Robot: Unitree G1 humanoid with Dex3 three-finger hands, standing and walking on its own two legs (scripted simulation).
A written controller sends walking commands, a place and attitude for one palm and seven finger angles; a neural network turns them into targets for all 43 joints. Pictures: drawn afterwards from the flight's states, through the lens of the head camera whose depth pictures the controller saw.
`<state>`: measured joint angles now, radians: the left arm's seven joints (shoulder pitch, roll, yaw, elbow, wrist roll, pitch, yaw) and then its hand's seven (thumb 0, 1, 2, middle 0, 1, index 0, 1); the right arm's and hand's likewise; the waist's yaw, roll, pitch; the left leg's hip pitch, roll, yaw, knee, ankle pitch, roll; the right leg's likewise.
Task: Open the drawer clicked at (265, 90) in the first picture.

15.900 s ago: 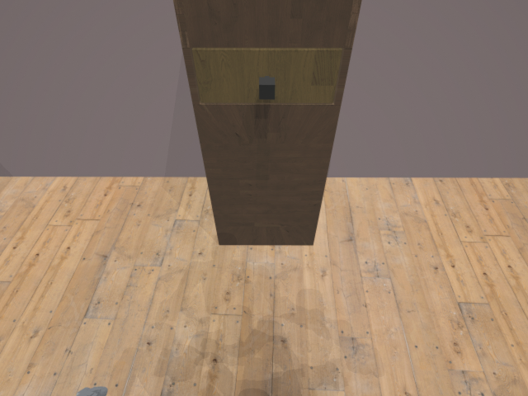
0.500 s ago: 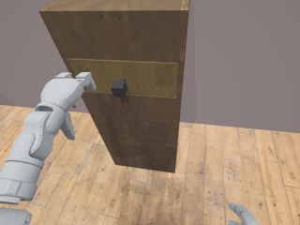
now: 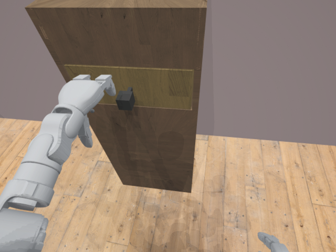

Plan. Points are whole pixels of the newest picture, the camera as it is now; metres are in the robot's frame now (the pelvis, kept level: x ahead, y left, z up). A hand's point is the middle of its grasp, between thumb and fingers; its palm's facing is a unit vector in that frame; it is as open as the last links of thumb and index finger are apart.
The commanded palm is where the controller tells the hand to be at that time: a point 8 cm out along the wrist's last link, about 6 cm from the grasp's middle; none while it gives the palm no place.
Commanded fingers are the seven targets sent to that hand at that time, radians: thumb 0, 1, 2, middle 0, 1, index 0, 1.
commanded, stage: move the hooked fingers above the handle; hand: left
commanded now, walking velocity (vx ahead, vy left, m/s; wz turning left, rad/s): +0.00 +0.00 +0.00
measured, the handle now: (127, 96) +0.54 +0.17 +0.05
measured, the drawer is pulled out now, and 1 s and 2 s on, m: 0.00 0.00 0.00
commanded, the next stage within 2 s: lower the fingers behind the handle in 1.24 s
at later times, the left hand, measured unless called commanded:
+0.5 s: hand (110, 97) +0.46 +0.19 +0.12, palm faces -0.03 -0.03 -1.00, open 13.8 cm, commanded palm +0.46 +0.20 +0.18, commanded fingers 0.00 -0.50 0.30 -0.30 -1.20 -0.30 -1.20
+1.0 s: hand (110, 93) +0.48 +0.20 +0.11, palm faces -0.04 -0.02 -1.00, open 13.8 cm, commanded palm +0.47 +0.20 +0.18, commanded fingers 0.00 -0.50 0.30 -0.30 -1.20 -0.30 -1.20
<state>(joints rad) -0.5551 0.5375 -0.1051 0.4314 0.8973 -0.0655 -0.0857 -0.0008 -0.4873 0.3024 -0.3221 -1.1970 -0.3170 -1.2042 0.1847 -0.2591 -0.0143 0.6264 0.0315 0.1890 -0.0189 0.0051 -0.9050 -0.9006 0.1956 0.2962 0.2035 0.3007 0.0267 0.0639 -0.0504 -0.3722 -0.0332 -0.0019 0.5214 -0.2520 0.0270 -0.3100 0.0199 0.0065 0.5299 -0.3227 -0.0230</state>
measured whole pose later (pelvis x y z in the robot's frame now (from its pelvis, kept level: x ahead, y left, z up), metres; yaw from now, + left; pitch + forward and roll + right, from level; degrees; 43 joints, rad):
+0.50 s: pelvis +0.00 +0.00 -0.01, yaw -1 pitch +9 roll +0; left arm -0.79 0.50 -0.13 0.75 0.96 -0.09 0.00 0.00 -0.49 0.30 -0.32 -1.20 -0.32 -1.20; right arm 0.28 -0.26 -0.04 0.67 0.03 0.21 -0.02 0.00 -0.91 -0.90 0.20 0.30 0.20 0.30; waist -0.03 0.05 -0.08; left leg -0.47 -0.02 0.01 0.59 -0.28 0.03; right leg -0.42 0.03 0.02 0.60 -0.34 -0.02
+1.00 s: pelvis +0.00 +0.00 -0.01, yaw -2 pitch +11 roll +0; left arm -0.85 0.54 -0.08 0.87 1.00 -0.10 0.02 0.00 -0.49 0.30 -0.32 -1.20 -0.32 -1.20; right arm 0.33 -0.26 -0.05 0.67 0.03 0.19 -0.03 0.00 -0.90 -0.90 0.20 0.30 0.20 0.30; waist -0.07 0.05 -0.10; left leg -0.51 -0.01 0.02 0.60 -0.29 0.03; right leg -0.45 0.04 0.03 0.60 -0.34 -0.03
